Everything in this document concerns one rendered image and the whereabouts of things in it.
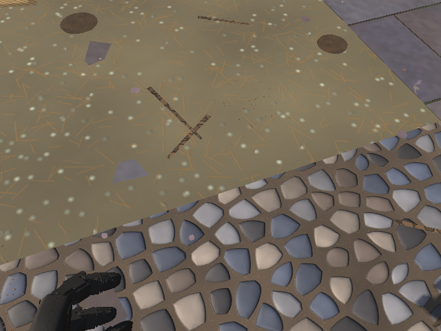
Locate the robot left hand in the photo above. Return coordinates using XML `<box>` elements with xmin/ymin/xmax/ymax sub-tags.
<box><xmin>29</xmin><ymin>271</ymin><xmax>133</xmax><ymax>331</ymax></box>

